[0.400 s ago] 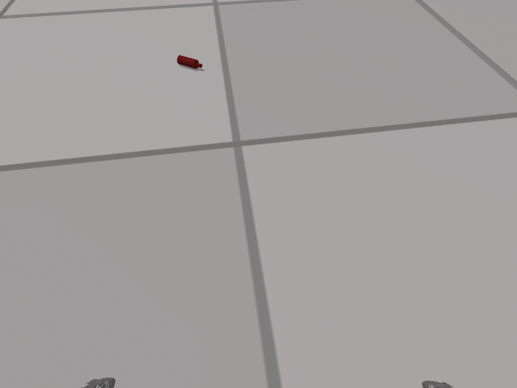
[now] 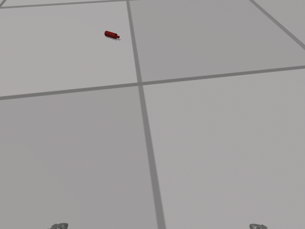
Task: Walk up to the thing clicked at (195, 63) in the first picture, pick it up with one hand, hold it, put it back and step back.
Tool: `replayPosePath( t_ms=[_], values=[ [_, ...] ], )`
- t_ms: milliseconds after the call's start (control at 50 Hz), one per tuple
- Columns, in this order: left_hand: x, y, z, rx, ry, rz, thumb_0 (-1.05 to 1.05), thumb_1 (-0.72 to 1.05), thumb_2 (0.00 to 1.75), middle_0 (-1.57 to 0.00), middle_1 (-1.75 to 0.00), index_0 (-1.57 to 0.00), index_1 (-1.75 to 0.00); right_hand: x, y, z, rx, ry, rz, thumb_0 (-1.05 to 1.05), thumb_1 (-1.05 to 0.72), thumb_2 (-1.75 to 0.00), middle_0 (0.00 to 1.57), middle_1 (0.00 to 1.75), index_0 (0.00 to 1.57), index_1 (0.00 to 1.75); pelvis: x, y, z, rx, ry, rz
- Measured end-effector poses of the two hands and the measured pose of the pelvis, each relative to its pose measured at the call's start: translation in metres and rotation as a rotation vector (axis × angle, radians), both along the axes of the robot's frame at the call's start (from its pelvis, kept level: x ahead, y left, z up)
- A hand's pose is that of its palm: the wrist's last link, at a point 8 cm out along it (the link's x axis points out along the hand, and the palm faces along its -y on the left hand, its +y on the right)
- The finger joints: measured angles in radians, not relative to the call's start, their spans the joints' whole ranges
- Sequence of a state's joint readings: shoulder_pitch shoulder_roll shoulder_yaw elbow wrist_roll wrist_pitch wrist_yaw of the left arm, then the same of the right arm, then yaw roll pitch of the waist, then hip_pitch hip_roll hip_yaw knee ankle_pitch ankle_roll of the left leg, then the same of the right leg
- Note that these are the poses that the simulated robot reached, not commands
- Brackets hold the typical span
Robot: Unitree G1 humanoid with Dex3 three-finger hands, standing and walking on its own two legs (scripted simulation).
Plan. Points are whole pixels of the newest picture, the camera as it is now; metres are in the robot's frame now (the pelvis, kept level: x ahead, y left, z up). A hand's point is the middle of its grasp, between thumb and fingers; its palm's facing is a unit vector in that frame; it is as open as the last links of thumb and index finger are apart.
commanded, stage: stand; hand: left
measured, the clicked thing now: (112, 35) +2.23 +0.53 -0.75
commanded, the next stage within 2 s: walk up in 0.72 s
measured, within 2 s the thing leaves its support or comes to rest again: neither
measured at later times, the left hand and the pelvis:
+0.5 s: hand out of the picture +0.08 +0.25 -0.16, palm faces -0.01 -0.94 -0.34, open 7.3 cm; pelvis +0.00 +0.00 +0.00, yaw +0 degrees
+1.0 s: hand out of the picture +0.09 +0.35 -0.15, palm faces -0.05 -0.90 -0.42, open 7.3 cm; pelvis +0.05 +0.05 -0.01, yaw -4 degrees
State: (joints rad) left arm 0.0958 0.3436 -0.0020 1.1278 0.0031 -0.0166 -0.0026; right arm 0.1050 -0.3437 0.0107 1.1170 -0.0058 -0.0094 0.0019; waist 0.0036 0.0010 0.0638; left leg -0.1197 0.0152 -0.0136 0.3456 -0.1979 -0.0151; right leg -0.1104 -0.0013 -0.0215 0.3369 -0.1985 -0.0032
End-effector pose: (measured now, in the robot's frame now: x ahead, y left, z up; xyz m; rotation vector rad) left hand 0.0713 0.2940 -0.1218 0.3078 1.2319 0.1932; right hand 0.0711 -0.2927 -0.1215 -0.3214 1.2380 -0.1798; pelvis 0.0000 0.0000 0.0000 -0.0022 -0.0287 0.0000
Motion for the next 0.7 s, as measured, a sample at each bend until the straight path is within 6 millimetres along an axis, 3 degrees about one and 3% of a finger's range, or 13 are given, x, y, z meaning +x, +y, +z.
replayPosePath(
  t_ms=[360,700],
  values=[
    [0.009,0.002,0.003,0.005,-0.017,0.002,0.00,0.91,0.89,-0.20,-0.30,-0.21,-0.30,0.007,0.001,0.001,-0.001,-0.017,0.002,0.01,-0.90,-0.90,0.21,0.30,0.20,0.30,0.005,0.001,0.001,0.001,-0.008,-0.001],
    [-0.001,0.002,0.002,0.006,0.002,0.007,0.00,0.91,0.89,-0.20,-0.30,-0.21,-0.30,-0.003,-0.001,0.000,-0.001,0.001,-0.003,0.01,-0.90,-0.90,0.21,0.30,0.20,0.30,0.002,0.000,0.001,0.003,-0.006,-0.002]
  ],
)
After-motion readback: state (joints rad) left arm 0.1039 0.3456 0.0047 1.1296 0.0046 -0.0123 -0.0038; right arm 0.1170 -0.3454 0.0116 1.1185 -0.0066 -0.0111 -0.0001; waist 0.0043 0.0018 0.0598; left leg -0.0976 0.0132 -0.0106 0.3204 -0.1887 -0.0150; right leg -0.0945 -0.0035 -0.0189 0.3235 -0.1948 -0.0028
